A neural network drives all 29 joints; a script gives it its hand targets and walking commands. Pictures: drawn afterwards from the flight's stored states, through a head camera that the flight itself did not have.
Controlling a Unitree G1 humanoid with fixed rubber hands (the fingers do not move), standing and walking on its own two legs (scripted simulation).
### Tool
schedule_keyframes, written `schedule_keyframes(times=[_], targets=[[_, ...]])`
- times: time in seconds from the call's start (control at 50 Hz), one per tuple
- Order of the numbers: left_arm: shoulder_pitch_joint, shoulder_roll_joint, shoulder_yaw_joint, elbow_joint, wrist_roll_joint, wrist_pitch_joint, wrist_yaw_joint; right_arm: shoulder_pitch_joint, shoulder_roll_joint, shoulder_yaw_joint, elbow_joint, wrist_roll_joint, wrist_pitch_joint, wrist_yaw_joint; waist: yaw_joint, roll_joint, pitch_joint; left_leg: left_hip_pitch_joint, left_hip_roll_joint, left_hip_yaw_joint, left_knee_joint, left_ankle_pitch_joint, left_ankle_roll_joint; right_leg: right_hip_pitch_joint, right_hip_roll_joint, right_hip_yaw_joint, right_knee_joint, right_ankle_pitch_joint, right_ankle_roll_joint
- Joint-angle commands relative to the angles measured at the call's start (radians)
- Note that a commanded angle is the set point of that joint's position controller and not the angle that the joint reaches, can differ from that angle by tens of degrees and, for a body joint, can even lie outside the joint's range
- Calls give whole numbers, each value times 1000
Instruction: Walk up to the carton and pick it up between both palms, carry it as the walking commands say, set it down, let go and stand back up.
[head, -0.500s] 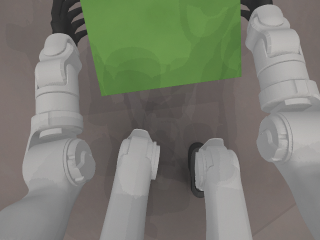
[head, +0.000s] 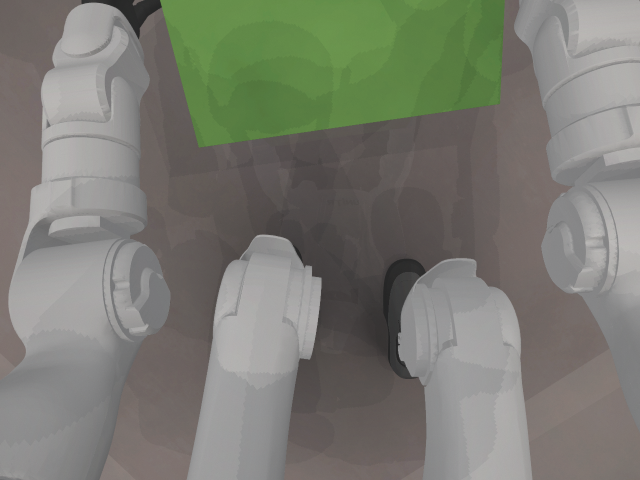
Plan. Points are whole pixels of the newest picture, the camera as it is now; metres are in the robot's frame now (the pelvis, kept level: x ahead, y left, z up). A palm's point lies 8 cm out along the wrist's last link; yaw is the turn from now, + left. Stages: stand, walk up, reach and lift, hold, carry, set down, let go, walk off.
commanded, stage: set down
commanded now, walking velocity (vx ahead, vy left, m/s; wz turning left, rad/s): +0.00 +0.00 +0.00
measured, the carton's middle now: (329, 19) +0.55 +0.07 -0.26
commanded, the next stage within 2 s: none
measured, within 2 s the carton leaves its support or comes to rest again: rests again in 1.36 s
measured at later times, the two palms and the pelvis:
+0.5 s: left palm (115, 9) +0.52 +0.26 -0.16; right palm out of the picture +0.59 -0.11 -0.15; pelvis +0.00 +0.01 -0.02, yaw +0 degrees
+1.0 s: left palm (121, 8) +0.52 +0.26 -0.17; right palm out of the picture +0.60 -0.11 -0.17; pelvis +0.01 +0.00 -0.02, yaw +0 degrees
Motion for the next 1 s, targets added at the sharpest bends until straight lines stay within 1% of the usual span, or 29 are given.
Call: schedule_keyframes(times=[0.0, 0.02, 0.04, 0.06, 0.08, 0.2, 0.24, 0.26, 0.3, 0.38, 0.4, 0.42, 0.44, 0.46, 0.48, 0.5, 0.54, 0.56, 0.6, 0.62, 0.66, 0.68, 0.74, 0.8, 0.84, 0.86, 0.9, 0.96, 0.98], targets=[[-683, -693, -354, -195, -147, -61, -264, -532, 955, 262, -226, 143, -49, 249, 120, -80, -1312, 650, -2, 102, -120, 516, 26, 672, -1, -50, -101, 392, -29], [-672, -669, -352, -216, -166, -58, -268, -598, 906, 293, -278, 158, -53, 244, 87, -95, -1325, 634, -3, 120, -91, 487, 26, 705, -11, -54, -112, 365, -30], [-715, -699, -369, -201, -164, -51, -272, -480, 927, 249, -168, 122, -44, 246, 81, -71, -1226, 588, 16, 96, -85, 445, 29, 664, -22, -28, -110, 353, -32], [-699, -691, -382, -252, -173, -65, -271, -472, 978, 268, -228, 137, -51, 239, 119, -86, -1322, 627, -2, 115, -93, 489, 32, 691, -6, -42, -84, 397, -31], [-701, -664, -353, -215, -164, -68, -268, -551, 910, 273, -257, 125, -59, 236, 86, -102, -1282, 626, -9, 90, -93, 492, 37, 635, -15, -37, -92, 361, -30], [-669, -713, -355, -164, -151, -67, -264, -468, 920, 248, -191, 131, -62, 242, 82, -40, -1234, 615, 5, 100, -83, 474, 38, 634, -15, -24, -84, 382, -35], [-683, -677, -334, -149, -143, -72, -260, -421, 941, 193, -99, 100, -55, 250, 73, -90, -1125, 520, 1, 89, -74, 430, 40, 569, -16, -28, -74, 327, -52], [-619, -664, -319, -103, -137, -65, -264, -440, 866, 208, -98, 83, -56, 250, 33, -54, -1100, 570, 4, 72, -102, 434, 35, 554, -18, -33, -92, 314, -37], [-656, -696, -330, -117, -119, -67, -261, -502, 893, 208, -136, 109, -68, 265, 69, -13, -1080, 602, -3, 78, -97, 425, 50, 471, -3, -45, -75, 268, -48], [-732, -687, -370, -180, -151, -74, -265, -557, 870, 205, -181, 96, -69, 267, 39, -37, -1123, 618, 2, 66, -96, 404, 40, 507, -10, -57, -72, 249, -57], [-706, -653, -306, -112, -128, -65, -259, -514, 872, 201, -84, 92, -56, 269, 96, -74, -1086, 578, 9, 67, -97, 417, 42, 508, -23, -32, -70, 257, -57], [-670, -673, -344, -150, -134, -68, -259, -492, 873, 196, -117, 106, -61, 269, 55, -35, -1116, 648, 11, 61, -88, 452, 48, 494, -25, -43, -76, 273, -49], [-697, -653, -312, -144, -117, -69, -257, -547, 838, 221, -132, 103, -65, 274, 92, -55, -1084, 628, 0, 63, -89, 404, 52, 448, -17, -51, -68, 221, -55], [-668, -649, -293, -90, -108, -59, -245, -488, 820, 174, -92, 98, -59, 275, 67, -19, -1059, 631, 17, 52, -97, 383, 39, 414, -14, -55, -61, 212, -55], [-607, -678, -300, -72, -88, -60, -243, -509, 825, 180, -117, 124, -70, 272, 87, 5, -1049, 636, 9, 69, -98, 374, 40, 421, -23, -47, -55, 202, -55], [-636, -670, -287, -84, -102, -68, -244, -524, 846, 181, -132, 91, -70, 280, 76, -53, -1054, 633, 11, 40, -104, 373, 59, 409, -26, -47, -67, 202, -48], [-652, -643, -271, -73, -82, -65, -269, -517, 840, 191, -94, 79, -63, 277, 89, -61, -977, 503, 7, 79, -96, 346, 48, 486, -18, -42, -76, 229, -51], [-678, -659, -277, -115, -97, -69, -272, -506, 843, 169, -102, 75, -62, 275, 45, -95, -1042, 515, 6, 71, -85, 393, 38, 582, -17, -30, -83, 308, -45], [-636, -653, -277, -37, -110, -65, -278, -514, 864, 159, -78, 85, -54, 272, 58, -61, -989, 496, 1, 80, -95, 361, 65, 533, -19, -31, -72, 264, -47], [-680, -634, -275, -119, -126, -73, -270, -455, 886, 189, -32, 93, -47, 276, 72, -133, -1016, 532, 14, 55, -83, 373, 62, 517, -26, -35, -42, 266, -48], [-664, -658, -296, -74, -116, -58, -282, -455, 845, 167, -76, 68, -56, 279, 57, -29, -991, 491, 13, 79, -63, 355, 40, 540, -25, -14, -57, 266, -62], [-592, -692, -272, -45, -106, -53, -287, -455, 855, 185, -84, 83, -56, 275, 39, -68, -984, 496, 21, 65, -81, 348, 51, 486, -22, -34, -70, 268, -46], [-573, -644, -227, -11, -54, -49, -290, -462, 845, 179, -62, 76, -42, 288, 105, -57, -915, 472, 13, 75, -96, 323, 64, 465, -15, -25, -78, 228, -42], [-572, -643, -240, -26, -44, -46, -302, -423, 883, 149, -46, 58, -35, 306, 94, -66, -833, 437, 17, 79, -85, 300, 72, 423, -10, -23, -73, 208, -52], [-557, -656, -237, -36, -67, -41, -313, -432, 847, 142, -31, 41, -33, 301, 43, -91, -852, 455, 10, 51, -76, 331, 73, 417, -16, -44, -67, 220, -49], [-562, -621, -229, -17, -62, -40, -307, -420, 822, 146, 12, 43, -32, 301, 81, -47, -856, 493, 12, 50, -80, 364, 60, 423, -26, -25, -54, 219, -48], [-541, -629, -203, 1, -53, -43, -308, -422, 852, 161, -49, 49, -35, 303, 76, -82, -861, 443, 17, 59, -75, 358, 64, 441, -13, -23, -64, 241, -50], [-476, -684, -243, -1, -27, -33, -312, -336, 861, 136, -18, 25, -28, 302, 71, -19, -876, 477, 12, 83, -58, 362, 54, 424, -12, -14, -61, 260, -52], [-474, -681, -212, -27, -43, -39, -314, -365, 871, 161, -9, 36, -27, 303, 78, -67, -880, 470, 16, 64, -62, 415, 60, 410, -20, -29, -45, 282, -47]])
